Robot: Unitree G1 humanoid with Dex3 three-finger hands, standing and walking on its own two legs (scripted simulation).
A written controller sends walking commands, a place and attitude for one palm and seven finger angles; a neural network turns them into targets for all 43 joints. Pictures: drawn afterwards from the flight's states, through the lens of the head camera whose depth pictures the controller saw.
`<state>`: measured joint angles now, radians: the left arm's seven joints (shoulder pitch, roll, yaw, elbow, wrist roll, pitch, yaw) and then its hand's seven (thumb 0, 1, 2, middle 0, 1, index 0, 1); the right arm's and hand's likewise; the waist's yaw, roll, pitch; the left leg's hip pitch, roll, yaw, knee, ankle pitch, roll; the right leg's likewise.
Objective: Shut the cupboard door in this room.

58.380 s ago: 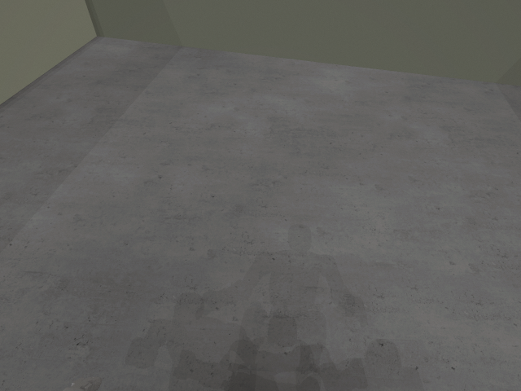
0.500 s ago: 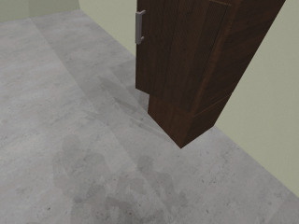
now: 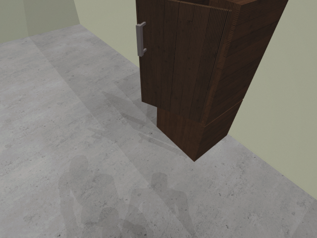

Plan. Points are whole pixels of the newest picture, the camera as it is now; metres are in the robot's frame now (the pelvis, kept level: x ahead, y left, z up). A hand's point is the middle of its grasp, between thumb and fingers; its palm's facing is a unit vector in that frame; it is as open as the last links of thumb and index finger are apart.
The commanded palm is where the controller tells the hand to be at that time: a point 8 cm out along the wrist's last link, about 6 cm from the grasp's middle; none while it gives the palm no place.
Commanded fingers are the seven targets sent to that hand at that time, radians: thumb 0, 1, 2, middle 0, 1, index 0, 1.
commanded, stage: let the arm hang, fingers relaxed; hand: left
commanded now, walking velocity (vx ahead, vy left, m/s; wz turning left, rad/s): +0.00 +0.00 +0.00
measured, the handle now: (142, 39) +0.91 +0.12 +0.08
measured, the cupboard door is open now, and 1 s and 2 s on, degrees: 23 23 23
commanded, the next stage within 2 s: look to check the result in 0.28 s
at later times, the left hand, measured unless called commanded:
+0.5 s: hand out of the picture -0.05 +0.16 -0.18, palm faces +0.03 -0.99 -0.17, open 7.4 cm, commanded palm none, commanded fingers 0.00 0.90 0.90 -0.20 -0.30 -0.20 -0.30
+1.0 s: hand out of the picture +0.00 +0.18 -0.18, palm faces +0.00 -0.98 -0.20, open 7.4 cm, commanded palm none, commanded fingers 0.00 0.90 0.90 -0.20 -0.30 -0.20 -0.30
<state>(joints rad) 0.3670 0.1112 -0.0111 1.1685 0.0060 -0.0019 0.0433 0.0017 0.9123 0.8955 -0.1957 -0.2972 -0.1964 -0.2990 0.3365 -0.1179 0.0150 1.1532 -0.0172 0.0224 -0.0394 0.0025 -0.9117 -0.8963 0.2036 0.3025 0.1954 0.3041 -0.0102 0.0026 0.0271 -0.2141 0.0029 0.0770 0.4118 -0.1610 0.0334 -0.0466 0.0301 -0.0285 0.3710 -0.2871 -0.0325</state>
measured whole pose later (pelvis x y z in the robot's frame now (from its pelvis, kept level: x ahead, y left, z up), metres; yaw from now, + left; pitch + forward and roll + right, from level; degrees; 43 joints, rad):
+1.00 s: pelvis +0.01 +0.00 +0.00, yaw -1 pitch -2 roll +0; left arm 0.29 0.16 0.00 1.15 0.01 -0.01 0.04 0.00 0.91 0.90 -0.20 -0.30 -0.20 -0.30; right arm 0.26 -0.18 0.00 1.13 -0.02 0.01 -0.04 0.00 -0.91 -0.90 0.20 0.30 0.20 0.30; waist -0.01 0.00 0.04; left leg -0.20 -0.01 0.09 0.38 -0.16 0.04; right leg -0.05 0.02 -0.01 0.36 -0.29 -0.02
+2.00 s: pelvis +0.03 -0.03 -0.02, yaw +37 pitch +0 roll +2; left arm 0.26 0.21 0.05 0.89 0.03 0.02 0.03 0.00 0.90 0.90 -0.20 -0.30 -0.20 -0.30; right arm 0.12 -0.25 -0.06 0.88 -0.02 0.08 0.03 0.00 -0.91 -0.90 0.20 0.30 0.19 0.30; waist 0.00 -0.04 0.13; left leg -0.34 0.01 0.07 0.67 -0.35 -0.02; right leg -0.21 -0.15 -0.18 0.64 -0.42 0.03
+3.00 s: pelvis +0.12 +0.09 -0.01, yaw +70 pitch +0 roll +1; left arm 0.16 0.23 0.07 0.89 0.03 0.00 -0.04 0.01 0.91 0.90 -0.19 -0.30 -0.20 -0.30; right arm 0.34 -0.19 -0.03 1.00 -0.04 -0.01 0.01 0.00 -0.91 -0.90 0.21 0.30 0.20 0.30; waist -0.03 0.00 0.07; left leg -0.09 -0.02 -0.01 0.43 -0.34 0.00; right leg -0.51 -0.10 -0.05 0.72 -0.22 0.06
